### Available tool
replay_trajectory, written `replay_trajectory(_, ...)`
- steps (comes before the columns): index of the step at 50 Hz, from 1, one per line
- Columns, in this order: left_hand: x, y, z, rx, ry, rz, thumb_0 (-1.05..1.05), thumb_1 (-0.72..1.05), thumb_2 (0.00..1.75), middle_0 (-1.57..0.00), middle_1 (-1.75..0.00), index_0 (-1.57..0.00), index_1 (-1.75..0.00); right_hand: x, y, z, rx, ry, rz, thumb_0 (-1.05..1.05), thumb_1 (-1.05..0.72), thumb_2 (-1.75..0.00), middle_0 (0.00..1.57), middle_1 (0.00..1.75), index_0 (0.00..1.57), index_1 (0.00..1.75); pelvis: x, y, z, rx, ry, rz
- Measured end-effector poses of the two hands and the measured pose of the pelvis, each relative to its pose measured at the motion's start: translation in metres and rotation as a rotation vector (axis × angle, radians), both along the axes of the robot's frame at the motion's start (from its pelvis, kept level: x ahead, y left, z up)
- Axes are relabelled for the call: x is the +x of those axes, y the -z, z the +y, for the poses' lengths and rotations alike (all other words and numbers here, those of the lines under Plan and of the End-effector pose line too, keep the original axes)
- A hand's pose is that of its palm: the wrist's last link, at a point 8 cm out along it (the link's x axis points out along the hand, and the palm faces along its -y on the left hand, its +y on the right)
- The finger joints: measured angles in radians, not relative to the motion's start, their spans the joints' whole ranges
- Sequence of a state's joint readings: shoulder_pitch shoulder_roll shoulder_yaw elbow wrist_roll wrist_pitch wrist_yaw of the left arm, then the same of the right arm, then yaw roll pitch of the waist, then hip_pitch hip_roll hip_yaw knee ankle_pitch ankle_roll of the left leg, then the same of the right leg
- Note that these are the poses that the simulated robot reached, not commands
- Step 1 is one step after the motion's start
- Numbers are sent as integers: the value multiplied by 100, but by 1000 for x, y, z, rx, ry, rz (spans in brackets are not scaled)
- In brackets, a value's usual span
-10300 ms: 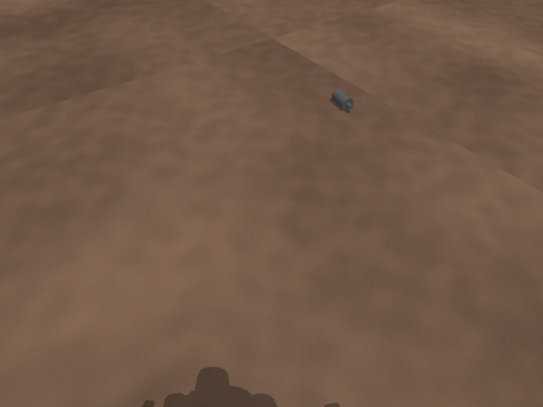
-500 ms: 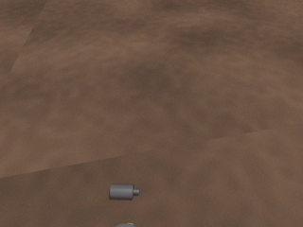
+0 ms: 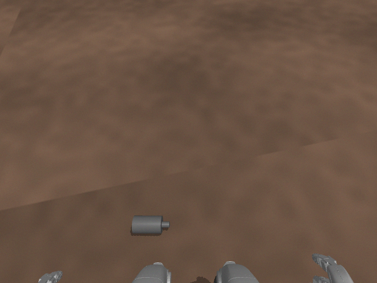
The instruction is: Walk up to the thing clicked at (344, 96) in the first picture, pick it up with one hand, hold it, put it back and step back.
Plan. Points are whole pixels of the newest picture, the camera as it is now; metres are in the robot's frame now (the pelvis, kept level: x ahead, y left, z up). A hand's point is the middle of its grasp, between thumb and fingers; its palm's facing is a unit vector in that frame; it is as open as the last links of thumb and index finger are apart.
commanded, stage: walk up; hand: left
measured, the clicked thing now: (151, 224) +0.43 +0.22 -0.70
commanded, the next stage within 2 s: none
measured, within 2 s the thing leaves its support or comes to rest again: neither
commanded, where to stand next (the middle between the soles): +0.05 -0.01 m, yaw -3 degrees
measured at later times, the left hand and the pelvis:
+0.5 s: hand out of the picture +0.02 +0.29 -0.11, palm faces -0.03 -0.92 -0.38, open 7.4 cm; pelvis -0.02 +0.01 +0.03, yaw +2 degrees
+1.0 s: hand out of the picture +0.06 +0.31 -0.15, palm faces +0.02 -0.92 -0.40, open 7.3 cm; pelvis -0.09 +0.04 -0.01, yaw +3 degrees
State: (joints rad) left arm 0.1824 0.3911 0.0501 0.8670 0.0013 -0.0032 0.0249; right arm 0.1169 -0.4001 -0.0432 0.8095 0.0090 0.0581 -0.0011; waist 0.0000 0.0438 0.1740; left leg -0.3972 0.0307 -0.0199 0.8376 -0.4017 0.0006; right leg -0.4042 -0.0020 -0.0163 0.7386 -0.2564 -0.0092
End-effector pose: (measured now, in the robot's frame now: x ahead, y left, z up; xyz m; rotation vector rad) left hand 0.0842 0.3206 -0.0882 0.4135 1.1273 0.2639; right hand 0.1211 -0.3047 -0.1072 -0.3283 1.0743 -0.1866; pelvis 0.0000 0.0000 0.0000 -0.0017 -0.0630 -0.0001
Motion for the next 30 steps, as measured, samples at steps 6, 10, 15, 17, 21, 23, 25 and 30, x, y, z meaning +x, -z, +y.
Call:
replay_trajectory(6,-9,-14,-11,21,22,-26,0,90,90,-20,-30,-21,-30,-17,16,4,30,-11,48,1,-90,-90,20,30,20,30,-26,-4,0,21,-10,18)
replay_trajectory(10,-18,-20,-9,9,17,-71,0,90,90,-21,-30,-21,-30,-54,15,6,33,-42,126,1,-91,-90,20,30,20,30,-32,-8,3,21,-38,31)
replay_trajectory(15,-43,-13,7,-32,-13,-77,0,90,90,-21,-30,-21,-30,-105,-2,6,-4,-34,190,1,-90,-90,20,30,21,30,-36,-11,12,45,-55,14)
replay_trajectory(17,-56,-12,12,-40,-31,-27,0,90,90,-21,-30,-21,-30,-124,-12,5,-17,-4,194,1,-90,-90,20,30,21,30,-33,-17,15,31,-52,17)
replay_trajectory(21,-67,-14,17,-63,-31,32,1,90,90,-20,-30,-21,-30,-152,-33,-2,-45,39,222,1,-90,-90,20,30,21,30,-28,-29,13,9,-58,14)
replay_trajectory(23,-68,-14,17,-71,-21,54,1,91,90,-20,-30,-21,-30,-158,-39,-7,-55,52,235,1,-90,-90,20,30,21,30,-24,-31,11,4,-49,13)
replay_trajectory(25,-66,-14,16,-69,-9,75,1,91,90,-20,-30,-21,-30,-158,-41,-14,-63,60,243,1,-90,-90,20,30,21,30,-19,-31,9,2,-38,13)
replay_trajectory(30,-45,-7,7,-25,6,62,1,91,90,-20,-30,-21,-30,-135,-21,-29,-63,66,242,1,-90,-90,20,30,21,30,-4,-15,-1,-5,-18,11)
